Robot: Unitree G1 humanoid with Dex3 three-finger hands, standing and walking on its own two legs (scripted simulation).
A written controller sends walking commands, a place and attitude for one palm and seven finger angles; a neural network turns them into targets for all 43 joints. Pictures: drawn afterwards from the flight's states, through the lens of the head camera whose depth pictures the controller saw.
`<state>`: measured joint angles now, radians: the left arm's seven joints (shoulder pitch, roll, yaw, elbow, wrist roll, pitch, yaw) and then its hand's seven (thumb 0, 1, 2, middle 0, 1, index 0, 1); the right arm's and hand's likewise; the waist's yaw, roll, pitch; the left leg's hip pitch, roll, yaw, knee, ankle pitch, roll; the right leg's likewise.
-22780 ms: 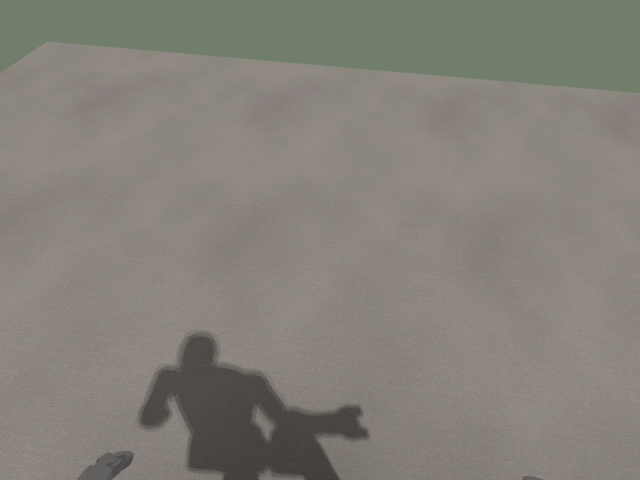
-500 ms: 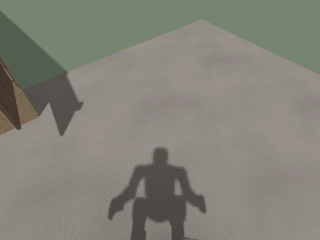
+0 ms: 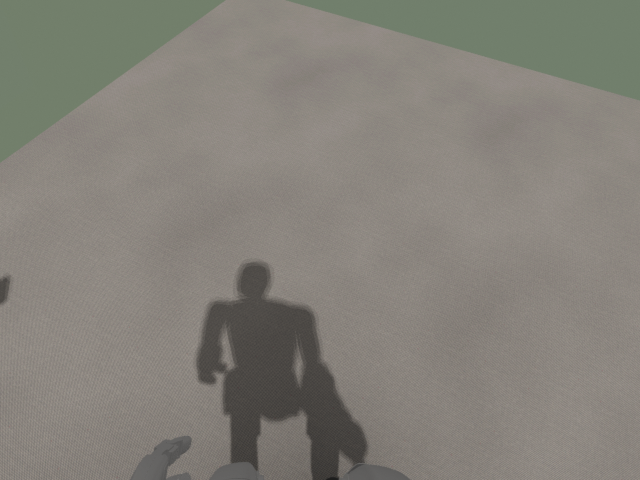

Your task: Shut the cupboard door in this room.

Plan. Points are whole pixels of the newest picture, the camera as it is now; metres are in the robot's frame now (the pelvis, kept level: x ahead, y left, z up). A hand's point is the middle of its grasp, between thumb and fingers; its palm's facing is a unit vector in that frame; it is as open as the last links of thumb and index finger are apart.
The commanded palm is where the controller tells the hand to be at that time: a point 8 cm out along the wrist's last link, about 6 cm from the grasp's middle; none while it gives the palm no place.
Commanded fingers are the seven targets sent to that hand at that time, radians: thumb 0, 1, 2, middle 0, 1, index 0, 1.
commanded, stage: walk around to get in front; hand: left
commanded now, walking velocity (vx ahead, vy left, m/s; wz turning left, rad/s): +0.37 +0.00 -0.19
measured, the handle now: out of the picture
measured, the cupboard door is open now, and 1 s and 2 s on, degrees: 78 78 78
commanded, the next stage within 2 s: walk to a spot facing it in 1.66 s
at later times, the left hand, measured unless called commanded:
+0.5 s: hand (164, 392) +0.25 +0.24 -0.16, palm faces -0.07 -0.98 -0.18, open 7.4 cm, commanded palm none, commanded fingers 0.00 0.90 0.90 -0.20 -0.30 -0.20 -0.30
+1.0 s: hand (255, 224) +0.56 +0.13 -0.14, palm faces -0.18 -0.96 -0.23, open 7.3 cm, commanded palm none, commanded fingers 0.00 0.90 0.90 -0.20 -0.30 -0.20 -0.30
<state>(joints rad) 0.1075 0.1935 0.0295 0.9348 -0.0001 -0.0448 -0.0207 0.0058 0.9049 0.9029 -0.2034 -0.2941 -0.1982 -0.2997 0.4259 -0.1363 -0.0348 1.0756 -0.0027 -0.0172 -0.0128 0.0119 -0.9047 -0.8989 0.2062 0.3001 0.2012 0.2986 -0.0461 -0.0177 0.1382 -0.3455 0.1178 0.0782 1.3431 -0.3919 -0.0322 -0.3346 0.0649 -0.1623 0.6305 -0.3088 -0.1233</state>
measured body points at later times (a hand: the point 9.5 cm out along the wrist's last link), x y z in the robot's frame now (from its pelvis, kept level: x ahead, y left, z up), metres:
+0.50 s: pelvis +0.26 +0.05 +0.01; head +0.29 +0.06 +0.46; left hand +0.25 +0.29 -0.15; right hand +0.33 -0.18 -0.13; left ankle +0.29 +0.16 -0.72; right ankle +0.13 -0.05 -0.62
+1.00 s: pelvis +0.47 -0.04 +0.02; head +0.49 -0.07 +0.47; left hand +0.57 +0.18 -0.12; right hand +0.42 -0.26 -0.15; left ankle +0.47 +0.12 -0.62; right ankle +0.47 -0.13 -0.72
